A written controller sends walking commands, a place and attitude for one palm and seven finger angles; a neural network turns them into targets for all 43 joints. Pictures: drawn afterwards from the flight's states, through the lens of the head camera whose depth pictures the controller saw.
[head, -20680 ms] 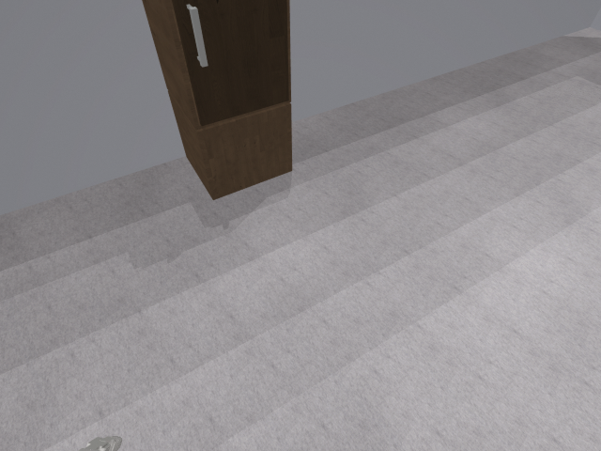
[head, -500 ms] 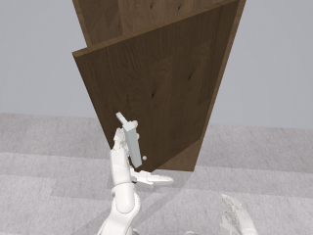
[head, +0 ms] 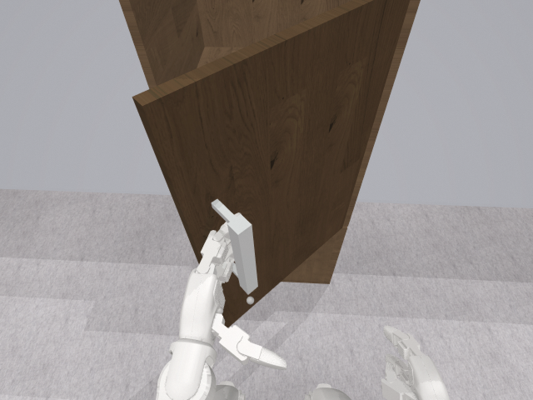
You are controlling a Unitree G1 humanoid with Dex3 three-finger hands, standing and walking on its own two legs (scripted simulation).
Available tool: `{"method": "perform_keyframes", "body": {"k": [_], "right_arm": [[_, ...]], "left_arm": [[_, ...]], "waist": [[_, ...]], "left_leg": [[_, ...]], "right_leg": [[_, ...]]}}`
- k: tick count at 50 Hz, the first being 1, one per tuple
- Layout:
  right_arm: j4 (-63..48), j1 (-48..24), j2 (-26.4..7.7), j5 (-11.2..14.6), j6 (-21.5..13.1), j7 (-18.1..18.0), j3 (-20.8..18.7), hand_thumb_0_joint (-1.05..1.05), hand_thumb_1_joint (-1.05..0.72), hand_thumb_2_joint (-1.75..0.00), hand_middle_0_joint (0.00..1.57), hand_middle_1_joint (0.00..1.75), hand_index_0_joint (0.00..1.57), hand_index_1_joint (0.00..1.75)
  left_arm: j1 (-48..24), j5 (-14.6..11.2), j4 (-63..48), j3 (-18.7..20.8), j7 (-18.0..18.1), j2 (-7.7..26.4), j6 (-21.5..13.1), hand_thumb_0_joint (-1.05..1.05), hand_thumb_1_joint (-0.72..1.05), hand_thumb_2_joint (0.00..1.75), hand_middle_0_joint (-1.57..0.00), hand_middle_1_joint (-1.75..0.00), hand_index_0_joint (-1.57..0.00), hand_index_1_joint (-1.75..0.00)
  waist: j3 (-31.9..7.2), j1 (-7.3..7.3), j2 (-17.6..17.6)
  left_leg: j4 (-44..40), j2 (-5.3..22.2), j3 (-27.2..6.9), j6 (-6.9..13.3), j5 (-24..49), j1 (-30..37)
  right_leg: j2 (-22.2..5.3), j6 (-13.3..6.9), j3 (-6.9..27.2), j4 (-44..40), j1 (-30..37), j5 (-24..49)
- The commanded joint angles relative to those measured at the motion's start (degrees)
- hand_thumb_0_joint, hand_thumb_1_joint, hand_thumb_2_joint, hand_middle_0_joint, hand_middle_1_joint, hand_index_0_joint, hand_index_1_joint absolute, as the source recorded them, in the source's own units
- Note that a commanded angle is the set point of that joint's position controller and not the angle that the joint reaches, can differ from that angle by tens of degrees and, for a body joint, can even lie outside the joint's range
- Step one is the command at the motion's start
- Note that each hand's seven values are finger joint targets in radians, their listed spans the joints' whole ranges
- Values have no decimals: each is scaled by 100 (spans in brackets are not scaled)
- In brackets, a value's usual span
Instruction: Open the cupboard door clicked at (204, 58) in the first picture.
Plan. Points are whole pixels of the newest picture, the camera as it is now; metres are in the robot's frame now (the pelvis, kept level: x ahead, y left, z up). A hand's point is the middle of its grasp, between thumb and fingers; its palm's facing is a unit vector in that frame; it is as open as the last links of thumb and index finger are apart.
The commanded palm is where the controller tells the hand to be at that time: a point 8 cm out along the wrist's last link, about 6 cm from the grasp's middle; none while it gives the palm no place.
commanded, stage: slide the hand sideways off the handle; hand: left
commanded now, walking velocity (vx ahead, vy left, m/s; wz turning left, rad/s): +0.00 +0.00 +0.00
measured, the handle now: (235, 250) +0.32 +0.06 +0.07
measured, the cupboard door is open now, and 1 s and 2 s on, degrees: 45 44 44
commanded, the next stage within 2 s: draw the hand back to the body in 0.74 s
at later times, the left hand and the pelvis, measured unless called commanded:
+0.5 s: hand (210, 325) +0.21 +0.08 +0.06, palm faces -0.06 -1.00 -0.01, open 15.9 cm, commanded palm +0.18 +0.15 +0.07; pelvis +0.02 -0.01 -0.01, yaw +0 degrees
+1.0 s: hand (168, 340) +0.19 +0.13 +0.08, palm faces -0.05 -1.00 -0.04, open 16.3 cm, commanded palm +0.16 +0.19 +0.09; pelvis +0.01 +0.00 -0.01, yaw +0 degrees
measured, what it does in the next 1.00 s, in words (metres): stands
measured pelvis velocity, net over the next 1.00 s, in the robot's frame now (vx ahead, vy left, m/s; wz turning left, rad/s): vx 0.01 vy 0.00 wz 0.01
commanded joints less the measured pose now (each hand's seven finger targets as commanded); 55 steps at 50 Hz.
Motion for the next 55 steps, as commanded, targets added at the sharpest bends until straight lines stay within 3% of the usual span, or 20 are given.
{"method": "perform_keyframes", "body": {"k": [1, 7, 10, 13, 16, 22, 25, 28, 30, 36, 42, 46, 49, 51, 55], "right_arm": [[-1050, -464, -536, 33, -300, -88, -235, 0, -90, -90, 20, 30, 20, 30], [-1098, -451, -523, 65, -327, -156, -218, 0, -90, -90, 20, 30, 20, 30], [-1119, -414, -525, 70, -332, -167, -226, 0, -90, -90, 20, 30, 20, 30], [-1117, -371, -521, 63, -350, -167, -242, 0, -90, -90, 20, 30, 20, 30], [-1150, -325, -539, 78, -371, -177, -272, 0, -90, -90, 20, 30, 20, 30], [-1162, -315, -510, 100, -407, -201, -329, 0, -90, -90, 20, 30, 20, 30], [-1145, -321, -530, 126, -421, -240, -355, 0, -90, -90, 20, 30, 20, 30], [-1142, -343, -517, 136, -446, -273, -379, 0, -90, -90, 20, 30, 20, 30], [-1124, -337, -549, 153, -444, -309, -387, 0, -90, -90, 20, 30, 20, 30], [-1152, -389, -614, 205, -505, -396, -389, 0, -90, -90, 20, 30, 20, 30], [-1216, -383, -630, 200, -558, -411, -377, 0, -90, -90, 20, 30, 20, 30], [-1344, -378, -600, 239, -497, -425, -361, 0, -90, -90, 20, 30, 20, 30], [-1352, -375, -567, 299, -466, -433, -301, 0, -90, -90, 20, 30, 20, 30], [-1307, -411, -603, 302, -480, -469, -282, 0, -90, -90, 20, 30, 20, 30], [-1290, -379, -650, 321, -595, -497, -228, 0, -90, -90, 20, 30, 20, 30]], "left_arm": [[-410, -59, -1468, 298, -89, 153, -382, 0, -50, 30, -15, -30, -15, -30], [217, -393, -1714, 630, -336, 288, -326, 0, -50, 30, -15, -30, -15, -30], [549, -467, -1817, 783, -442, 405, -337, 0, -50, 30, -15, -30, -15, -30], [777, -492, -1985, 923, -523, 528, -423, 0, -50, 30, -15, -30, -15, -30], [1147, -569, -2033, 1012, -659, 598, -485, 0, -50, 30, -15, -30, -15, -30], [1754, -759, -2415, 1238, -974, 769, -676, 0, -50, 30, -15, -30, -15, -30], [1778, -870, -2505, 1373, -1159, 898, -768, 0, -50, 30, -15, -30, -15, -30], [2105, -988, -2508, 1478, -1320, 937, -841, 0, -50, 30, -15, -30, -15, -30], [2013, -1067, -2482, 1582, -1451, 1045, -856, 0, -50, 30, -15, -30, -15, -30], [2015, -1284, -2626, 1578, -1843, 1127, -853, 0, -50, 30, -15, -30, -15, -30], [1844, -1215, -2637, 1459, -1733, 1092, -732, 0, -50, 30, -15, -30, -15, -30], [1949, -1157, -3272, 1828, -1479, 1490, -533, 0, -50, 30, -15, -30, -15, -30], [2119, -1222, -3217, 1755, -1435, 1299, -291, 0, -50, 30, -15, -30, -15, -30], [1999, -1272, -3132, 1868, -1461, 1382, -154, 0, -50, 30, -15, -30, -15, -30], [1955, -1354, -3240, 1927, -1588, 1457, 44, 0, -50, 30, -15, -30, -15, -30]], "waist": [[-944, 37, -596], [-1028, 107, -492], [-987, 94, -585], [-1051, 116, -401], [-1048, 76, -622], [-1199, 95, -493], [-1095, 37, -491], [-1147, 80, -399], [-1062, 26, -608], [-1062, 8, -380], [-894, 3, -328], [-1220, 192, -9], [-887, 128, -55], [-720, 93, -238], [-531, 64, -97]], "left_leg": [[-790, -95, -159, 118, 637, 390], [-742, -115, -135, 98, 847, 370], [-675, -123, -101, 93, 902, 279], [-611, -121, -112, 84, 1082, 274], [-512, -119, -116, 92, 1148, 172], [-376, -129, -131, 76, 1364, 111], [-281, -133, -138, 68, 1160, -43], [-207, -140, -133, 62, 1136, -97], [-140, -137, -158, 66, 981, -248], [-101, -133, -198, 98, 931, -222], [-154, -105, -240, 113, 683, -243], [-514, -87, -248, 133, 857, 226], [-733, -72, -261, 121, 788, 365], [-817, -59, -290, 130, 694, 355], [-1044, -38, -329, 128, 558, 587]], "right_leg": [[55, 14, 231, -1156, 712, 873], [68, 37, 240, -1115, 890, 1214], [49, 79, 310, -1129, 967, 1398], [53, 66, 303, -1004, 978, 1664], [39, 116, 360, -1011, 1040, 1907], [-1, 178, 416, -861, 1138, 2489], [-18, 211, 496, -901, 998, 2217], [-29, 210, 527, -874, 972, 2144], [-52, 241, 601, -938, 917, 1903], [-30, 199, 574, -932, 765, 1512], [61, 120, 381, -881, 373, 767], [145, 55, 204, -922, 710, 880], [182, 83, 93, -1095, 732, 861], [175, 95, 111, -1252, 803, 720], [184, 107, 41, -1426, 798, 552]]}}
